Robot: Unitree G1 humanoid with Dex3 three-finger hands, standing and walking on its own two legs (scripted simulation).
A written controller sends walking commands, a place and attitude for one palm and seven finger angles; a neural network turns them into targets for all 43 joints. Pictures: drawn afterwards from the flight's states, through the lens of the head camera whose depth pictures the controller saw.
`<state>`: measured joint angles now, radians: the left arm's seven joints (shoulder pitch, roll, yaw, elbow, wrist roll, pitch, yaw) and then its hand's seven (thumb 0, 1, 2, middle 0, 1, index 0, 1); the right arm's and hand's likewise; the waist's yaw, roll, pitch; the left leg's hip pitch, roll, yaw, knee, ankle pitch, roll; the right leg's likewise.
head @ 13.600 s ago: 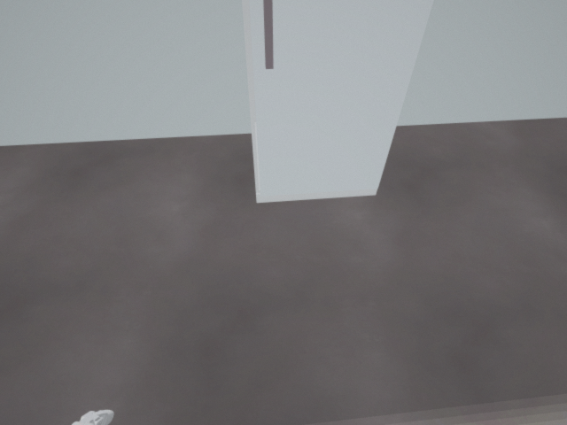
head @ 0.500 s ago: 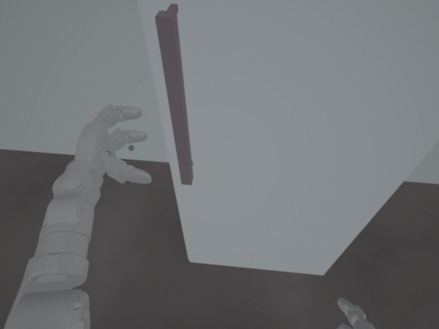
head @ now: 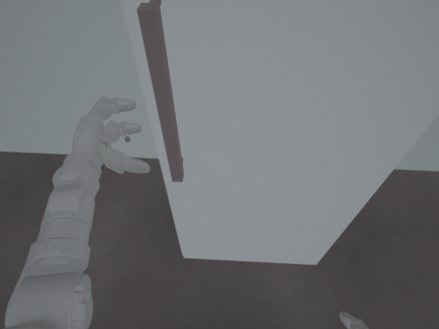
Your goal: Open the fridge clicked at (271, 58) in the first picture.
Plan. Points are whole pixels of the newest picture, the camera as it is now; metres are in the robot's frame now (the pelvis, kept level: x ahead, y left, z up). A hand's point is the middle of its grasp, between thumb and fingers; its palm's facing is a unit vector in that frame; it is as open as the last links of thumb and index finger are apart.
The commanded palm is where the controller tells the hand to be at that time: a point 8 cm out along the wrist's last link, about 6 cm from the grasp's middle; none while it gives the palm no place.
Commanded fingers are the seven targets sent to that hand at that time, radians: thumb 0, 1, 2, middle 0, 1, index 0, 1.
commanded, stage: move the hooked fingers beside the handle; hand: left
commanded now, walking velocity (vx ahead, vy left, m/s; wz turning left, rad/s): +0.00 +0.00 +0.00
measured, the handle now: (169, 109) +0.47 +0.10 +0.16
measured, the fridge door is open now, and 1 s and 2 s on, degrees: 0 0 0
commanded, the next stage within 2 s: feel for the door with the fingertips in 0.50 s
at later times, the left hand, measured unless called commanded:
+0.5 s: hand (134, 142) +0.41 +0.16 +0.13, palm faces -0.01 -1.00 -0.02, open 14.0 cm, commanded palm +0.38 +0.22 +0.14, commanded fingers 0.00 -0.50 0.30 -0.30 -1.20 -0.30 -1.20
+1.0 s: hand (148, 144) +0.40 +0.13 +0.14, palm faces -0.03 -1.00 -0.01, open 14.0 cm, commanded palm +0.37 +0.19 +0.14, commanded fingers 0.00 -0.50 0.30 -0.30 -1.20 -0.30 -1.20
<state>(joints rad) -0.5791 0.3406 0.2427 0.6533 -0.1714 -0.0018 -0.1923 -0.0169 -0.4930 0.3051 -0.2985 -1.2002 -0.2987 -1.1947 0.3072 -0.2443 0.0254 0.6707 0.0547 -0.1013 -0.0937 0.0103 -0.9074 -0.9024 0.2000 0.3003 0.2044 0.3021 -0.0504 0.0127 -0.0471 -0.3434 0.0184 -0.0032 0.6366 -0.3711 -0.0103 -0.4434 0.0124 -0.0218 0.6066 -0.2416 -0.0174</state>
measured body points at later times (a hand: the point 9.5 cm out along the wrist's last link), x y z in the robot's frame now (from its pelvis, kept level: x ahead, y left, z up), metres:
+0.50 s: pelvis +0.00 +0.00 +0.00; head +0.01 +0.00 +0.45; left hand +0.40 +0.22 +0.14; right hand +0.13 -0.24 -0.10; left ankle -0.03 +0.13 -0.72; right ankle +0.04 -0.11 -0.72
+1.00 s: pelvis -0.01 +0.00 +0.00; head +0.00 -0.01 +0.45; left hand +0.39 +0.19 +0.14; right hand +0.13 -0.25 -0.10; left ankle -0.03 +0.13 -0.72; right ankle +0.04 -0.11 -0.72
